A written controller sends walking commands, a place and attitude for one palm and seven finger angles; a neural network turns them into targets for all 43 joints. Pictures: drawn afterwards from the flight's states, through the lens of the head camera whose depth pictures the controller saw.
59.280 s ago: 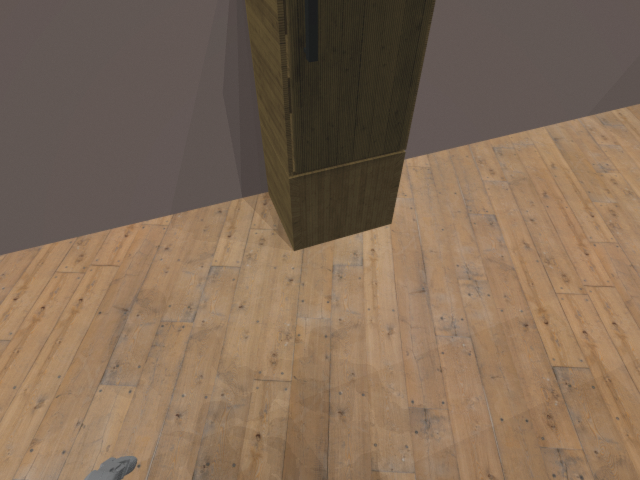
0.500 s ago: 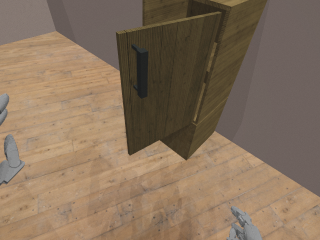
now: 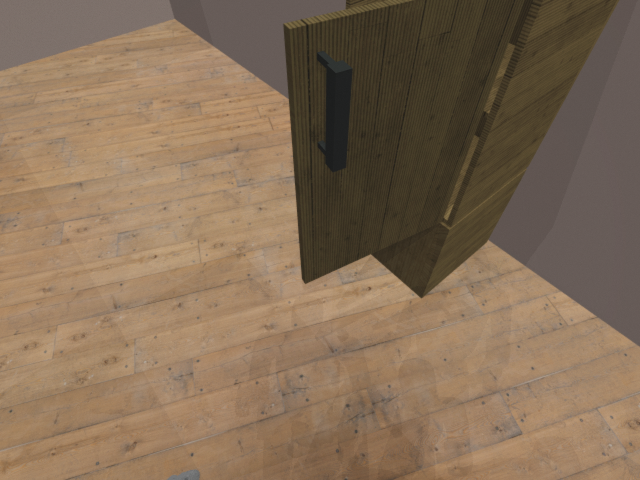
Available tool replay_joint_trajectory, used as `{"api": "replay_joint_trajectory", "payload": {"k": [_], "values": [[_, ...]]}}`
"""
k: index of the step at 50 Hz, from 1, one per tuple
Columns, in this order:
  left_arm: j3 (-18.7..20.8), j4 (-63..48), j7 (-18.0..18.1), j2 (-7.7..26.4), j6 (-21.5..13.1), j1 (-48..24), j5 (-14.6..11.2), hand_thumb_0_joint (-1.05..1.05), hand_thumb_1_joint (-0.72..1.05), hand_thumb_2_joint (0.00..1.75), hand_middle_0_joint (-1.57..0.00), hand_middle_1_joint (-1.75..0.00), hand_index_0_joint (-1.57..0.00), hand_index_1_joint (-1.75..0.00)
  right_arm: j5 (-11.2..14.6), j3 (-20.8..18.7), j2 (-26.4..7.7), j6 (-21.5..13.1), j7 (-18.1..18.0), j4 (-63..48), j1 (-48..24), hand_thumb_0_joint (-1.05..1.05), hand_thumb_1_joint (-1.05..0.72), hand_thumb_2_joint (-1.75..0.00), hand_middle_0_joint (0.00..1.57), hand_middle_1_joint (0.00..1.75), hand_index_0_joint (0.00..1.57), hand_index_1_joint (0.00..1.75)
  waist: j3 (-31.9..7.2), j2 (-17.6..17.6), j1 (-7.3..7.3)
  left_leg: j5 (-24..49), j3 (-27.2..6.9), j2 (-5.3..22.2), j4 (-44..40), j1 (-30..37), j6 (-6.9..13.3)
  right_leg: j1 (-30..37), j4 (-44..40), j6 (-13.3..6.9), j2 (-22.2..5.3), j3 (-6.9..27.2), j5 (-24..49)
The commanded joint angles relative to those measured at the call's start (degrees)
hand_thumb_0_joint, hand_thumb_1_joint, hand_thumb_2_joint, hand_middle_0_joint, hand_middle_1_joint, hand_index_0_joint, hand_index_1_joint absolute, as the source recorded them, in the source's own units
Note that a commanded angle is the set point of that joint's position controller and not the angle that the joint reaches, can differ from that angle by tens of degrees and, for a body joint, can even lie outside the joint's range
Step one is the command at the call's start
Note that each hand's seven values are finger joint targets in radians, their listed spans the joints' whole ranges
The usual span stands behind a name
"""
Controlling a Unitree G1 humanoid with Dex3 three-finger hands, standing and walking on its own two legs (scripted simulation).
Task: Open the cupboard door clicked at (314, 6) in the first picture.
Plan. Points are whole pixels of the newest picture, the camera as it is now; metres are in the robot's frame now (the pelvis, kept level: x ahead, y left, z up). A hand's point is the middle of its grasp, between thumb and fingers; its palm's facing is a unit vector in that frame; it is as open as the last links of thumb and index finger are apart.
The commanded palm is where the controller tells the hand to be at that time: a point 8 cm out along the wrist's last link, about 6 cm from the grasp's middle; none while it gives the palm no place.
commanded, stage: let the arm hang, fingers relaxed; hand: left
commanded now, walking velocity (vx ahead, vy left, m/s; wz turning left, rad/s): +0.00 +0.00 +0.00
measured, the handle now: (330, 114) +0.57 +0.00 +0.14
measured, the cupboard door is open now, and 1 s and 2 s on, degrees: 78 78 78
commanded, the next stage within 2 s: look to check the result in 0.80 s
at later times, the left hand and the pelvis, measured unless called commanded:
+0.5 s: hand out of the picture +0.01 +0.19 -0.15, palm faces +0.01 -0.98 -0.21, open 7.3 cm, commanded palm none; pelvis +0.00 +0.02 +0.02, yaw +0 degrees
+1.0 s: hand out of the picture +0.00 +0.19 -0.15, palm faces +0.01 -0.98 -0.19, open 7.4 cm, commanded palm none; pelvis +0.01 +0.03 +0.02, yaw -1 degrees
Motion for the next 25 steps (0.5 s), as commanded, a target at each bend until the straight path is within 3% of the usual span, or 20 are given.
{"api": "replay_joint_trajectory", "payload": {"k": [1,3,5,7,14,19,25], "values": [[1.45,2.38,0.17,12.11,-3.29,-0.26,1.64,0.00,0.90,0.90,-0.20,-0.30,-0.20,-0.30,0.27,-2.42,-3.77,0.37,-0.74,-0.30,2.06,0.00,-0.90,-0.90,0.20,0.30,0.20,0.30,-7.32,-5.87,-0.38,-1.28,-1.69,1.21,-1.98,4.90,-0.22,5.27,-21.51,-3.88,-13.38,17.27,12.22],[0.72,4.76,0.27,11.28,-2.95,-1.71,1.25,0.00,0.90,0.90,-0.20,-0.30,-0.20,-0.30,0.16,-2.19,-2.25,0.66,-0.55,2.74,3.78,0.00,-0.90,-0.90,0.20,0.30,0.20,0.30,-6.09,0.99,-1.04,5.10,-2.34,2.04,-6.96,8.44,0.41,3.24,-20.85,-2.87,-10.63,13.44,5.54],[0.18,7.30,0.28,9.76,-2.69,-1.63,0.95,0.00,0.90,0.90,-0.20,-0.30,-0.20,-0.30,-0.02,-2.09,-2.38,0.63,-0.73,4.57,3.35,0.00,-0.90,-0.90,0.20,0.30,0.20,0.30,-3.67,1.63,-0.16,6.30,-4.35,4.14,-11.37,7.07,1.12,3.55,-20.78,-0.93,-7.28,9.91,2.10],[-0.15,9.84,0.31,9.60,-2.31,-1.76,0.96,0.00,0.90,0.90,-0.20,-0.30,-0.20,-0.30,-0.07,-2.06,-3.15,0.58,-0.66,5.72,2.62,0.00,-0.90,-0.90,0.20,0.30,0.20,0.30,-1.24,0.81,0.52,4.44,-5.86,5.47,-14.82,4.26,1.40,5.02,-21.30,-0.26,-6.00,8.41,-0.20],[-0.62,16.47,0.41,9.12,-2.80,0.47,0.69,0.00,0.90,0.90,-0.20,-0.30,-0.20,-0.30,0.33,-1.47,-3.54,-0.68,-1.15,9.82,3.40,0.00,-0.90,-0.90,0.20,0.30,0.20,0.30,-4.79,1.01,1.38,11.52,-5.73,6.56,-17.59,6.56,1.46,11.17,-18.93,-0.04,-5.94,6.45,10.23],[-0.97,18.88,0.55,8.52,-2.53,0.76,0.75,0.00,0.90,0.90,-0.20,-0.30,-0.20,-0.30,0.34,-1.19,-2.95,-0.53,-1.31,11.70,3.59,0.00,-0.90,-0.90,0.20,0.30,0.20,0.30,-0.65,0.38,1.42,9.57,-5.98,6.61,-19.15,5.79,1.57,8.91,-19.37,0.14,-5.77,6.20,7.67],[-0.96,20.21,0.66,7.73,-2.57,1.68,0.85,0.00,0.90,0.90,-0.20,-0.30,-0.20,-0.30,0.31,-1.20,-2.23,-0.47,-1.32,12.90,4.33,0.00,-0.90,-0.90,0.20,0.30,0.20,0.30,-0.14,-0.16,1.27,6.68,-5.67,6.13,-19.65,5.92,1.59,7.94,-19.74,0.29,-5.84,6.48,5.60]]}}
